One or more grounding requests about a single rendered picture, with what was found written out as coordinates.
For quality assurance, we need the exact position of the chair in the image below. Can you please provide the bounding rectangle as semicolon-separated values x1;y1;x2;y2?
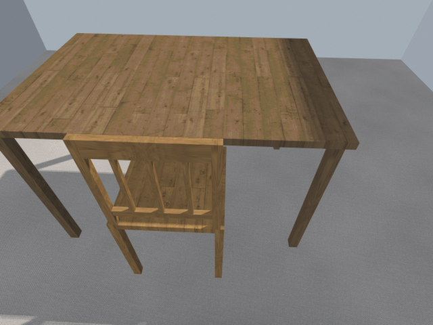
63;133;227;278

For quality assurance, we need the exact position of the table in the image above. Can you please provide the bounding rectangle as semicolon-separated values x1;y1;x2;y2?
0;33;359;247

